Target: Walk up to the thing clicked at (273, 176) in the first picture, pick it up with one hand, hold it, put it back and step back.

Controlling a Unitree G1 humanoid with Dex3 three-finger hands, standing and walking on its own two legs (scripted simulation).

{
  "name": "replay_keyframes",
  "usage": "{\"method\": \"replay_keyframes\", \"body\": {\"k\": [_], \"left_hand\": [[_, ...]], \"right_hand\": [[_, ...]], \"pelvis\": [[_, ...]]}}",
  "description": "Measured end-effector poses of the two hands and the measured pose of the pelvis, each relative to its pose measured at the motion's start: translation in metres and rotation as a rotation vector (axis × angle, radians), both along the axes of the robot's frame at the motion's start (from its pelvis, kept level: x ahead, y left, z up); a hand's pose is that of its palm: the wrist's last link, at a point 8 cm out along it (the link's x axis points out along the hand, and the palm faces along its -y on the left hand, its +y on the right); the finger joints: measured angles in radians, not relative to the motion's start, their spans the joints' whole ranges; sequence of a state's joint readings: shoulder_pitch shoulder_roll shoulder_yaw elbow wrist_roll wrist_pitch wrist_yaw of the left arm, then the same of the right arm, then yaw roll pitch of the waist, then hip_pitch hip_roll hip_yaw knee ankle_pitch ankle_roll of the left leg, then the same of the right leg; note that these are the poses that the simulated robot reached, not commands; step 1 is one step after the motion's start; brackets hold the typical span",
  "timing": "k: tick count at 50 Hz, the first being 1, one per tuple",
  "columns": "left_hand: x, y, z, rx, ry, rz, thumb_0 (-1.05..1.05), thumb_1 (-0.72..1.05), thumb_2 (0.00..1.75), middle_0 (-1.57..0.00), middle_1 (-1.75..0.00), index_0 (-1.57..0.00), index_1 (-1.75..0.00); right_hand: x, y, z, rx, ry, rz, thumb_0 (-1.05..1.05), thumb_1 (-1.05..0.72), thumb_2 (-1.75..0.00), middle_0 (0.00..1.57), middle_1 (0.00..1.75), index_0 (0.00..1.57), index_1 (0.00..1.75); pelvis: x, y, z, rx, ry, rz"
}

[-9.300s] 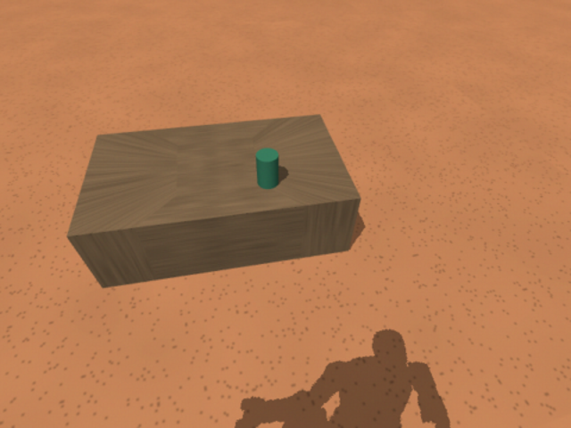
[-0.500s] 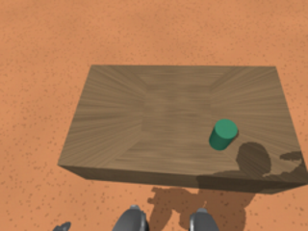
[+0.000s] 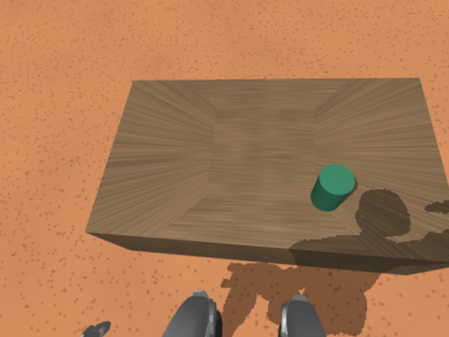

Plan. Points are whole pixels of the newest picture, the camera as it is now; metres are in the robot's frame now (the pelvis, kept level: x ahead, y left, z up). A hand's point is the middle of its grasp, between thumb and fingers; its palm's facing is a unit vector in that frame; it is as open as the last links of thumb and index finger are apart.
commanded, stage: go down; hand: right
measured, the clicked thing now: (330, 189) +0.49 -0.21 -0.28
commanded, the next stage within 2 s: approach in 0.20 s
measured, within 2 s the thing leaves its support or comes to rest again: neither
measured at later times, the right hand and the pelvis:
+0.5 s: hand out of the picture +0.40 -0.40 -0.01, palm faces +0.24 +0.97 -0.09, open 17.4 cm; pelvis -0.01 +0.00 -0.02, yaw +0 degrees
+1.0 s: hand (380, 194) +0.46 -0.31 -0.24, palm faces +0.16 +0.99 -0.01, open 17.3 cm; pelvis -0.07 +0.00 -0.25, yaw +4 degrees
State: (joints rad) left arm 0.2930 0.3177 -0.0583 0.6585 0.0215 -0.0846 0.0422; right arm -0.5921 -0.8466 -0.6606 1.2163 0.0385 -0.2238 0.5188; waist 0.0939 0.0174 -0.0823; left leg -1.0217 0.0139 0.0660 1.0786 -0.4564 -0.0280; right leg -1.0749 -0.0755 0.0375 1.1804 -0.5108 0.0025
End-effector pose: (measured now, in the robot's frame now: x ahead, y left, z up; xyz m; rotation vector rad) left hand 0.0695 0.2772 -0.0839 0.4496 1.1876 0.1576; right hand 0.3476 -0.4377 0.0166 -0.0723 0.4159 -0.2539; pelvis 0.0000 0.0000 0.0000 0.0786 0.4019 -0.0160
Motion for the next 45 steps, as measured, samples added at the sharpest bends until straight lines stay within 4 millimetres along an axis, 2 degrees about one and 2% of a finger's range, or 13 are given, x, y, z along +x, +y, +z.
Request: {"method": "replay_keyframes", "body": {"k": [19,25,28,31,40,45], "left_hand": [[0.004,-0.005,-0.002,-0.003,0.009,-0.009,0.01,0.90,0.90,-0.19,-0.30,-0.20,-0.30],[-0.002,-0.004,-0.017,0.001,0.018,-0.039,0.01,0.90,0.90,-0.20,-0.30,-0.20,-0.30],[-0.004,-0.002,-0.036,0.004,0.024,-0.063,0.01,0.89,0.90,-0.20,-0.30,-0.20,-0.30],[-0.005,-0.001,-0.064,0.009,0.018,-0.081,0.01,0.89,0.90,-0.19,-0.30,-0.20,-0.30],[-0.015,-0.002,-0.174,0.002,0.033,-0.087,0.01,0.90,0.90,-0.19,-0.29,-0.19,-0.29],[-0.034,-0.003,-0.228,-0.017,0.088,-0.071,0.01,0.91,0.90,-0.19,-0.29,-0.19,-0.29]], "right_hand": [[0.011,-0.005,0.002,0.004,-0.068,-0.003,-0.01,0.48,-0.05,0.07,0.05,0.06,0.04],[0.018,-0.005,-0.012,0.002,-0.132,0.007,-0.01,0.51,-0.06,0.05,0.05,0.05,0.05],[0.026,0.000,-0.031,0.005,-0.210,0.025,-0.01,0.53,-0.07,0.05,0.05,0.05,0.05],[0.034,0.010,-0.059,0.014,-0.300,0.044,-0.01,0.54,-0.07,0.05,0.05,0.05,0.05],[0.055,0.042,-0.174,0.054,-0.442,0.065,-0.02,0.54,-0.04,0.06,0.04,0.06,0.04],[0.068,0.057,-0.222,0.048,-0.428,0.080,-0.02,0.52,-0.03,0.07,0.04,0.06,0.04]], "pelvis": [[0.000,-0.004,-0.005,0.007,0.011,-0.003],[-0.007,-0.005,-0.022,0.011,0.051,0.003],[-0.012,-0.004,-0.043,0.014,0.094,0.011],[-0.018,-0.003,-0.073,0.018,0.139,0.019],[-0.043,0.002,-0.174,0.036,0.208,0.036],[-0.056,0.003,-0.220,0.038,0.216,0.044]]}}
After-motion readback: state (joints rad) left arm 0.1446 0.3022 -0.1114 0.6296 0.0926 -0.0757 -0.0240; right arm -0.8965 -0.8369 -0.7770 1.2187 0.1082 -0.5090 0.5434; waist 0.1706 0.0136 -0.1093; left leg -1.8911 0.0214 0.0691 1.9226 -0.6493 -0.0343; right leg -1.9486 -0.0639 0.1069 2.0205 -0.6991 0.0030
